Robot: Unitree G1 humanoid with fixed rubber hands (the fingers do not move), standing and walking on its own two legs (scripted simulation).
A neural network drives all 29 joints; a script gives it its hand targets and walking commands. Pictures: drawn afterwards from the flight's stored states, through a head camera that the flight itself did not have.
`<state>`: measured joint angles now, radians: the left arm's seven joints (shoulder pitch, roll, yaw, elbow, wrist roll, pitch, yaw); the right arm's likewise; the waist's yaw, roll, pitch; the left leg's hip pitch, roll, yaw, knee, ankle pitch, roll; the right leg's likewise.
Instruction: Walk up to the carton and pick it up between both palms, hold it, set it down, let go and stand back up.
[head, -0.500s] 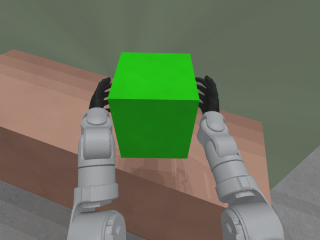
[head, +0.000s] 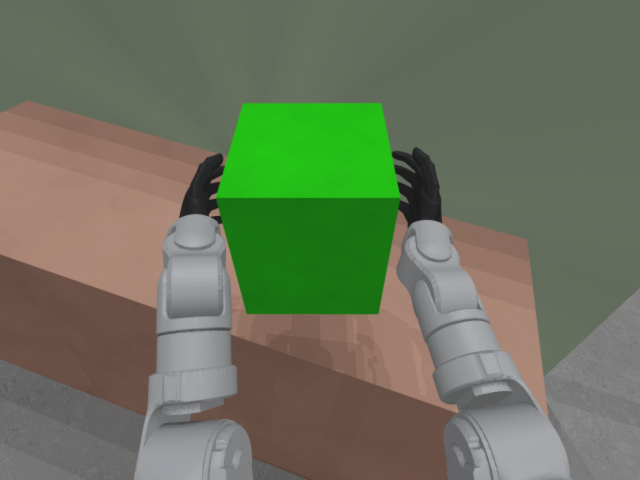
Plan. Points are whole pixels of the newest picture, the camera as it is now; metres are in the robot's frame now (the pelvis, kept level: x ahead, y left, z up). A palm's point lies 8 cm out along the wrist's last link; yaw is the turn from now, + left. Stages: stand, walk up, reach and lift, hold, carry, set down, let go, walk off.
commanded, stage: hold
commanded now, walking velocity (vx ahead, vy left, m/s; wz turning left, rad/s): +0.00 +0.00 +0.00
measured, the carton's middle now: (312, 211) +0.40 +0.00 +0.15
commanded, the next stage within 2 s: none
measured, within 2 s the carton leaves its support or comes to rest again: neither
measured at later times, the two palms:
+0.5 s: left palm (201, 224) +0.36 +0.14 +0.16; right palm (420, 220) +0.36 -0.12 +0.17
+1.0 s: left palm (196, 219) +0.36 +0.14 +0.16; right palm (415, 214) +0.37 -0.12 +0.18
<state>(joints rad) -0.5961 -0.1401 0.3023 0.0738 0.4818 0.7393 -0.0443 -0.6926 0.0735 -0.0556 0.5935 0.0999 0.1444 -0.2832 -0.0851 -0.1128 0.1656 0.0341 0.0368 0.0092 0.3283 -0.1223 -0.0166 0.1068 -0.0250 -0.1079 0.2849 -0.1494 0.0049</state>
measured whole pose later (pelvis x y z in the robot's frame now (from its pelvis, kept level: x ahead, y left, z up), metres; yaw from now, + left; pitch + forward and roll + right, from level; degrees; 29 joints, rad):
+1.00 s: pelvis +0.00 +0.00 +0.00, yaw +0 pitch -13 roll -1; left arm -0.61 -0.13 0.30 0.09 0.48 0.74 -0.04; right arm -0.71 0.08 -0.07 0.60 0.09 0.14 -0.28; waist -0.07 -0.11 0.17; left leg 0.02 0.03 0.01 0.31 -0.11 -0.02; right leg 0.09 -0.03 -0.12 0.29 -0.15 0.00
